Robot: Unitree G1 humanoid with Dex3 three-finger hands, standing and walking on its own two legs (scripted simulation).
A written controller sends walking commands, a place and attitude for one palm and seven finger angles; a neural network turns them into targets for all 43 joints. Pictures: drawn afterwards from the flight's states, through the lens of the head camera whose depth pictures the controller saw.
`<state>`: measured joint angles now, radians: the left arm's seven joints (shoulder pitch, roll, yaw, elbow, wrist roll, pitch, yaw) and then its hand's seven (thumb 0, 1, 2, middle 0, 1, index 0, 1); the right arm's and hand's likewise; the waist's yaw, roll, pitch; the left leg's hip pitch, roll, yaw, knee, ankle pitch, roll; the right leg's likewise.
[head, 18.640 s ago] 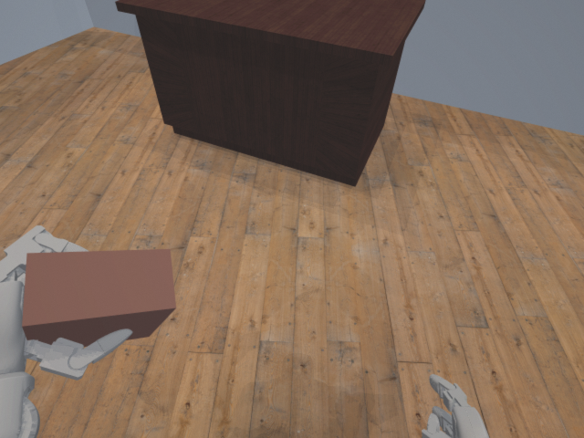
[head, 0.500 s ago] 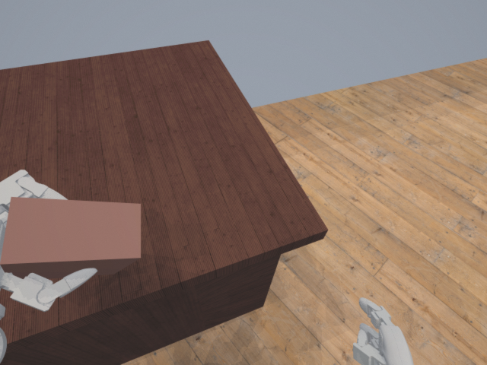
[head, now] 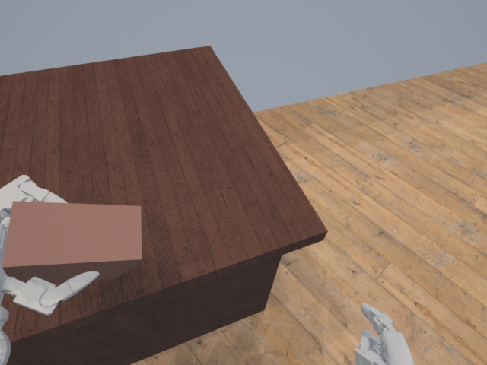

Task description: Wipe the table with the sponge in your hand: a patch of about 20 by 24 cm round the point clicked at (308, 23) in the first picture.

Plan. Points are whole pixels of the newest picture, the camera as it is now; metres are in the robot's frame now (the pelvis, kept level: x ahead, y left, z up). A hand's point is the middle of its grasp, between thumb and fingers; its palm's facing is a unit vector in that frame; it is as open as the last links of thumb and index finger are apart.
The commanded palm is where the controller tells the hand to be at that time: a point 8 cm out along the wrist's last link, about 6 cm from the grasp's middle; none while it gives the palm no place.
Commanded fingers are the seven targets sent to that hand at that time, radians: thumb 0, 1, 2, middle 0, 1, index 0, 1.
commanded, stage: shuffle to correct the standing spot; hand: left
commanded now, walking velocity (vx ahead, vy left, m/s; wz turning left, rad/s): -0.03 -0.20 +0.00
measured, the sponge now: (93, 247) +0.23 +0.20 +0.14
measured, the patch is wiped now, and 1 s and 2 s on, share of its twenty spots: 0.00 0.00 0.00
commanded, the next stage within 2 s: come to a stop and stand still in 1.06 s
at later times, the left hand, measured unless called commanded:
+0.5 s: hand (50, 247) +0.22 +0.24 +0.16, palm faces +0.32 -0.85 -0.41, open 10.1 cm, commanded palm +0.16 +0.28 +0.18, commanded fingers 0.00 0.10 1.30 -1.20 -1.60 -1.20 -1.60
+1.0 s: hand (46, 249) +0.21 +0.24 +0.16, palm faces +0.33 -0.85 -0.41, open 10.1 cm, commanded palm +0.16 +0.28 +0.18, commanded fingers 0.00 0.10 1.30 -1.20 -1.60 -1.20 -1.60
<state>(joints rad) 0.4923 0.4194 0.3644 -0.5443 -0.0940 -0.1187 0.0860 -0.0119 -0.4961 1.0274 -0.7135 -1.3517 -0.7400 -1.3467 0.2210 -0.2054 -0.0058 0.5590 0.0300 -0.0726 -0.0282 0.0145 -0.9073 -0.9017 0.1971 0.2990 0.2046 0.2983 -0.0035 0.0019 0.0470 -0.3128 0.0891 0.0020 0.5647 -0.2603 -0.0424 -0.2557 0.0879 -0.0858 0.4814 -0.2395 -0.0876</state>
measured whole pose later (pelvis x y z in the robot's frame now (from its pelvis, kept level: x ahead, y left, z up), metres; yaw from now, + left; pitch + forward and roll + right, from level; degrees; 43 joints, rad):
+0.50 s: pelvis +0.00 +0.00 +0.00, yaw +1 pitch +0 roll -1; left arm 0.49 0.42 0.36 -0.54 -0.10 -0.11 0.09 -0.01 -0.50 1.03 -0.71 -1.35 -0.74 -1.35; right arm 0.22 -0.21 0.00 0.56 0.03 -0.06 -0.03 0.01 -0.91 -0.90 0.20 0.30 0.20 0.30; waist -0.01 0.00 0.04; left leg -0.32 0.09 -0.01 0.57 -0.26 -0.04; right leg -0.26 0.09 -0.10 0.49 -0.25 -0.09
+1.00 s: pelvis +0.00 +0.00 +0.00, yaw +1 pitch +0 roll -2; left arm 0.49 0.42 0.36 -0.54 -0.10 -0.10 0.09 -0.01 -0.50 1.03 -0.71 -1.35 -0.74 -1.35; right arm 0.22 -0.20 0.00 0.56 0.03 -0.06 -0.03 0.01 -0.91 -0.90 0.20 0.30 0.20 0.30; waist 0.00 0.01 0.04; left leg -0.32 0.09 -0.02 0.57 -0.26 -0.05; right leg -0.25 0.08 -0.10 0.48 -0.24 -0.09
